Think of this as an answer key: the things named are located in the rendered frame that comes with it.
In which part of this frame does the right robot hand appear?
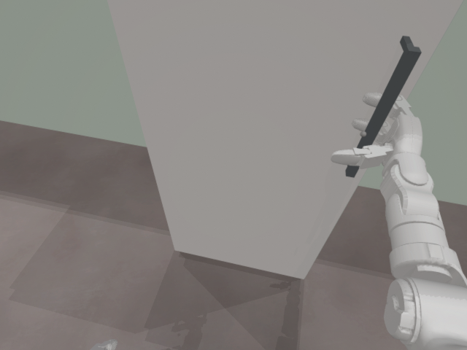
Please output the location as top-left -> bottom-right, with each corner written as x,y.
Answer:
331,93 -> 422,169

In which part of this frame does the fridge door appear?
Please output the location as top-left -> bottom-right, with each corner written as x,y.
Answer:
107,0 -> 463,279

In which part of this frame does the handle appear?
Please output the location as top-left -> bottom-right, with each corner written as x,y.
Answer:
346,36 -> 422,178

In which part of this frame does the robot right upper arm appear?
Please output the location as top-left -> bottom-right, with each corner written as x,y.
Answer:
384,276 -> 467,350

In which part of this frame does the right robot forearm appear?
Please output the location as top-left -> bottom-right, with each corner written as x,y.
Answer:
380,153 -> 467,288

